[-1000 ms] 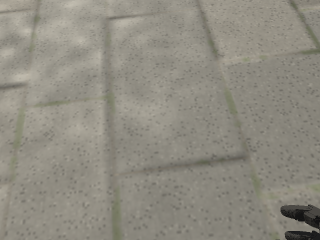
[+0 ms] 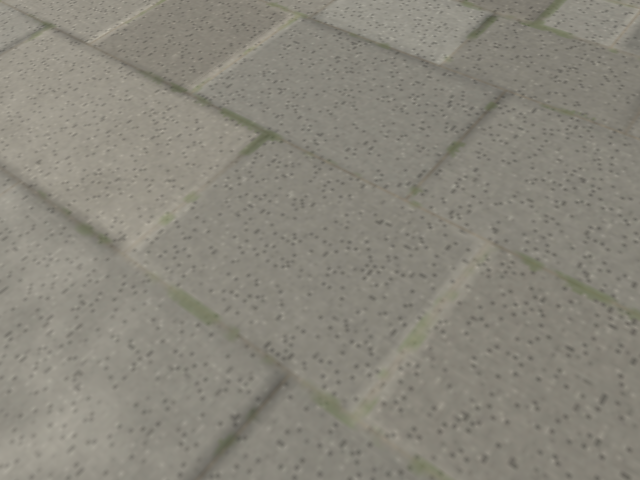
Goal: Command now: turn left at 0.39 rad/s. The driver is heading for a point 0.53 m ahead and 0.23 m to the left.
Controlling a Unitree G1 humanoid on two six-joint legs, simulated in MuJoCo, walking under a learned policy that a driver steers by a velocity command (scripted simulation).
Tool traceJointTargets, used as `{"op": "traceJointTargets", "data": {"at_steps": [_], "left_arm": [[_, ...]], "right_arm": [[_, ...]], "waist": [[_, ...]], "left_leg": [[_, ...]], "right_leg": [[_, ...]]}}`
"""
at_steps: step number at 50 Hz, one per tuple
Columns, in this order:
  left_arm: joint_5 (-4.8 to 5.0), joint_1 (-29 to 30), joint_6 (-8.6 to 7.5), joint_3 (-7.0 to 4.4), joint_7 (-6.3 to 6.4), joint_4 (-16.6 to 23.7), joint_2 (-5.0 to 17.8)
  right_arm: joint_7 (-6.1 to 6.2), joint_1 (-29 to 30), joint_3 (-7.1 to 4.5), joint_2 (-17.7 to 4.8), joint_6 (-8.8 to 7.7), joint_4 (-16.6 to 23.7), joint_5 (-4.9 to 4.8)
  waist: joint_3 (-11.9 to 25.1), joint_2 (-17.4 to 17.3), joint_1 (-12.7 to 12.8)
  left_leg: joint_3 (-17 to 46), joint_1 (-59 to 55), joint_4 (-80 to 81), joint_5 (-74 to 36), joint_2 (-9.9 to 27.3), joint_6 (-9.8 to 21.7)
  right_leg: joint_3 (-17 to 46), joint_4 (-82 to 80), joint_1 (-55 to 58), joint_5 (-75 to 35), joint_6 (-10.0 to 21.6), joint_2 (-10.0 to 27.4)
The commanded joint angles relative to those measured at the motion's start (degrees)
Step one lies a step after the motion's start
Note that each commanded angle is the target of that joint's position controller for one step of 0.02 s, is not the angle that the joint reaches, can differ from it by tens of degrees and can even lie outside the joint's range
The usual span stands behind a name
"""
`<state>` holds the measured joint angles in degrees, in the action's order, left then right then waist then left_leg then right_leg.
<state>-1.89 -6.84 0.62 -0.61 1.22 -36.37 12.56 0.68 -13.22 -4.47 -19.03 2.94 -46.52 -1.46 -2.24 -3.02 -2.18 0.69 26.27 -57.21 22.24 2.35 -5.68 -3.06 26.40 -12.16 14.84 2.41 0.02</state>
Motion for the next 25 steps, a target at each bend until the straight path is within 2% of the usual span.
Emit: {"op": "traceJointTargets", "data": {"at_steps": [1,2,3,4,6,8,11,14,18,19,20,21,22,23,24,25], "left_arm": [[0.25,-0.69,0.08,-3.86,1.39,1.86,11.04],[0.27,-0.63,0.23,-4.01,1.52,1.61,11.04],[0.65,-2.35,0.14,-4.56,1.5,1.26,11.84],[1.28,-3.57,-0.3,-5.08,1.34,0.68,12.93],[2.07,-4.48,-1.58,-5.67,1.06,-0.28,13.75],[2.27,-5.19,-2.98,-6.17,0.75,-1.15,13.71],[2.24,-5.62,-4.41,-6.92,0.0,-1.97,13.93],[2.5,-5.7,-4.95,-7.64,-0.98,-2.67,15.14],[3.12,-6.41,-4.75,-8.11,-2.24,-4.12,16.78],[3.21,-5.9,-4.59,-8.1,-2.54,-4.32,17.07],[3.25,-4.0,-4.43,-8.01,-2.78,-4.12,17.35],[3.56,-1.44,-4.21,-7.93,-2.89,-3.71,17.75],[3.43,-0.8,-4.07,-7.29,-2.93,-3.32,16.22],[1.62,1.99,-4.57,-5.37,-2.46,-0.76,10.85],[1.97,2.25,-6.98,-3.44,-2.1,5.06,5.61],[3.82,8.84,-9.03,-4.33,-1.78,6.89,13.33]], "right_arm": [[0.0,4.53,-0.95,-4.89,-0.37,6.39,-0.32],[-0.18,4.64,-0.8,-4.37,-0.16,7.02,-0.25],[-0.47,4.75,-0.57,-3.97,-0.02,7.66,-0.26],[-0.86,5.42,-0.54,-4.1,-0.11,8.62,-0.36],[-1.56,7.01,-0.66,-4.3,-0.67,10.15,-0.49],[-2.2,7.77,-0.54,-3.36,-1.52,10.9,-0.71],[-2.89,8.59,-0.13,-1.73,-2.35,11.67,-1.23],[-3.46,9.88,0.39,-0.9,-2.47,12.82,-1.49],[-4.06,11.52,0.94,-1.42,-1.96,14.55,-1.45],[-4.17,10.65,0.89,-1.9,-1.75,14.53,-1.47],[-4.13,7.14,0.53,-2.73,-1.56,13.6,-1.58],[-3.77,-0.08,-0.55,-4.4,-1.56,11.3,-1.72],[-3.02,-11.78,-3.1,-8.99,-1.75,7.26,-2.07],[-2.48,-25.12,-5.35,-15.04,-1.85,2.41,-2.32],[-3.02,-18.53,-5.33,-21.47,-3.43,6.17,-1.34],[-4.16,-14.59,-3.25,-15.26,-5.72,10.01,-0.91]], "waist": [[2.51,10.54,3.97],[2.36,10.26,4.2],[3.71,9.97,5.35],[3.55,10.48,6.06],[1.67,10.15,6.3],[0.17,8.45,6.02],[-0.4,7.1,5.65],[-1.01,6.74,5.39],[-2.55,7.05,4.75],[-2.63,7.11,3.75],[-1.83,7.13,1.12],[1.12,7.03,-3.75],[6.78,3.48,-9.68],[5.2,-9.97,-14.17],[9.28,-23.19,-6.01],[8.92,-7.87,-8.26]], "left_leg": [[0.37,6.26,0.13,0.65,1.9,-0.76],[0.09,6.7,0.81,1.19,2.55,-0.82],[-0.7,7.74,1.4,0.6,3.34,-0.35],[-1.02,9.3,1.8,0.58,4.0,0.47],[-0.73,13.5,2.88,0.68,4.87,2.6],[-0.28,16.16,4.86,0.12,5.84,4.63],[-0.74,16.38,7.25,-1.19,6.98,6.57],[-2.25,15.09,8.99,-1.67,7.46,7.39],[-5.13,13.55,9.3,-0.62,7.36,9.16],[-6.44,10.91,9.8,-0.14,6.63,9.87],[-9.01,3.79,11.36,0.14,4.51,10.83],[-13.73,-8.33,14.19,-1.58,0.05,11.95],[-16.43,-26.1,15.23,-2.5,-5.53,14.18],[-3.24,-42.65,18.3,-2.09,-2.55,18.13],[38.77,-45.75,36.82,20.65,9.29,27.93],[47.68,-43.87,46.63,24.7,15.34,27.65]], "right_leg": [[8.68,-8.45,7.49,-18.15,10.91,17.29],[8.75,-8.62,8.07,-17.52,11.33,18.15],[9.92,-11.43,9.5,-5.25,11.59,19.33],[12.47,-14.28,10.55,6.89,11.48,20.69],[15.36,-18.32,12.85,18.98,10.45,22.54],[13.69,-20.15,15.68,19.55,9.22,23.04],[7.97,-21.01,17.5,15.65,7.99,22.52],[2.3,-21.07,17.27,13.42,7.01,21.95],[-3.97,-19.5,17.67,12.18,5.66,21.85],[-6.24,-18.01,16.76,10.35,5.11,21.31],[-9.95,-14.14,13.4,4.27,4.1,19.62],[-14.27,-5.06,8.49,-10.45,2.63,17.03],[-18.31,13.65,0.95,-28.65,0.7,13.33],[-15.04,41.72,-22.36,0.84,-2.88,9.97],[-2.63,59.93,-42.46,22.49,-5.04,-1.08],[7.11,61.22,-48.19,16.64,-3.66,0.4]]}}
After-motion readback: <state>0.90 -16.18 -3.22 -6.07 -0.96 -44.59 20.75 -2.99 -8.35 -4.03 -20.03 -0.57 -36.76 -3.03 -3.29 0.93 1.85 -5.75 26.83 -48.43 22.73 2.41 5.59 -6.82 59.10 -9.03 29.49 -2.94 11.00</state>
